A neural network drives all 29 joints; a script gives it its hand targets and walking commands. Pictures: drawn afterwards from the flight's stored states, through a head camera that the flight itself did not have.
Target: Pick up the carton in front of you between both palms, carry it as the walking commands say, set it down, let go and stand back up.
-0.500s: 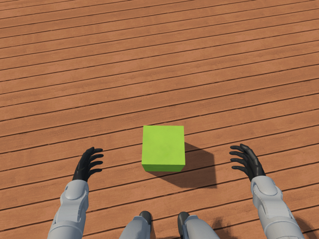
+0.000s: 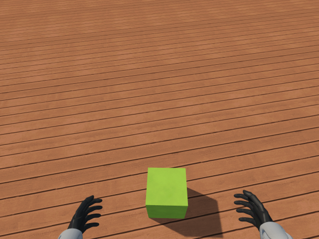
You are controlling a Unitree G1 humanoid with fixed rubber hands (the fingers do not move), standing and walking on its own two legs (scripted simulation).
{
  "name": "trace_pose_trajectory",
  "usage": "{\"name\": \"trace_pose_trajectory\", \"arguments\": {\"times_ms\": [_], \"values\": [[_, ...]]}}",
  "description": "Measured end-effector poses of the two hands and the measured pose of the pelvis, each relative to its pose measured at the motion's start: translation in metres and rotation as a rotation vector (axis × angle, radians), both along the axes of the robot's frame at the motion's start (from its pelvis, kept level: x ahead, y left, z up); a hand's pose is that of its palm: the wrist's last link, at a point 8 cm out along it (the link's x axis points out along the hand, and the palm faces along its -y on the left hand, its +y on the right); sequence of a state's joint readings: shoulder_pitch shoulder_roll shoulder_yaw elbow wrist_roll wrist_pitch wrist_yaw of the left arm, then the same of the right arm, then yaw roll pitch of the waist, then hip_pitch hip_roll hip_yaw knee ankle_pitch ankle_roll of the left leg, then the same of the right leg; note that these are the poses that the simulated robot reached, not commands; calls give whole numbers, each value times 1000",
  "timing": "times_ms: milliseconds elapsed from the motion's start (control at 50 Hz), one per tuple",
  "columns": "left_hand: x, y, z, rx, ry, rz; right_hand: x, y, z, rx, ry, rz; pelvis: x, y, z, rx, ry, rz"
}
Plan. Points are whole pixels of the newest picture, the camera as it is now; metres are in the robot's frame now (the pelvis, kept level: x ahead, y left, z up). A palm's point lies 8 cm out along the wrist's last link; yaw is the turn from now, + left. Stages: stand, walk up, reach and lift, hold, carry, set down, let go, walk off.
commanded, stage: let go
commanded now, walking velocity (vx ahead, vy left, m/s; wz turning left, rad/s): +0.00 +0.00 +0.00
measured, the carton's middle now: (166, 193) +0.44 -0.01 -0.65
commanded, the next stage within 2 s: stand in 0.18 s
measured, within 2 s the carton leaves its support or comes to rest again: neither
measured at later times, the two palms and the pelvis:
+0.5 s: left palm out of the picture +0.14 +0.29 -0.09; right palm (284, 229) +0.15 -0.29 -0.08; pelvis +0.02 +0.00 +0.00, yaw +0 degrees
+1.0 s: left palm out of the picture +0.13 +0.30 -0.09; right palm (289, 238) +0.13 -0.29 -0.09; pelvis +0.01 +0.00 +0.00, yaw +0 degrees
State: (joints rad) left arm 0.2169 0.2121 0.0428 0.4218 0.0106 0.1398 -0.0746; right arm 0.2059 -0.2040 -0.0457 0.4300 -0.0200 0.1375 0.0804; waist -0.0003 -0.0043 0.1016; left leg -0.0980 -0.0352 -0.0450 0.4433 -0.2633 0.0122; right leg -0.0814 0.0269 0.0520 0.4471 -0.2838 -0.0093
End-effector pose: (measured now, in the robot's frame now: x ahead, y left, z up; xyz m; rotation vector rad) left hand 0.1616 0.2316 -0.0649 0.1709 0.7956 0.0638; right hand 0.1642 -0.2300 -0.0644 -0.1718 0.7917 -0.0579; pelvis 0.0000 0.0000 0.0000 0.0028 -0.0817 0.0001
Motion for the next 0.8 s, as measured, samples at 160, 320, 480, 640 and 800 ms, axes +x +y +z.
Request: {"name": "trace_pose_trajectory", "arguments": {"times_ms": [160, 320, 480, 640, 800], "values": [[-1, -2, -2, 1, 5, 5, -2, -2, -1, -10, 15, -10, 1, -1, -1, 0, -17, -3], [-14, 31, -17, 137, 62, 36, -9, -39, -11, -153, 57, -46, 6, -2, -4, -7, 62, -2], [-20, 56, -22, 196, 121, 59, -13, -57, -17, -209, 109, -51, 15, 0, -4, -7, 85, -3], [-18, 58, -25, 201, 146, 56, -12, -56, -22, -211, 133, -54, 20, 1, -3, -7, 81, -1], [-20, 60, -28, 202, 164, 55, -19, -58, -25, -215, 163, -62, 20, 2, -1, -6, 71, -1]]}}
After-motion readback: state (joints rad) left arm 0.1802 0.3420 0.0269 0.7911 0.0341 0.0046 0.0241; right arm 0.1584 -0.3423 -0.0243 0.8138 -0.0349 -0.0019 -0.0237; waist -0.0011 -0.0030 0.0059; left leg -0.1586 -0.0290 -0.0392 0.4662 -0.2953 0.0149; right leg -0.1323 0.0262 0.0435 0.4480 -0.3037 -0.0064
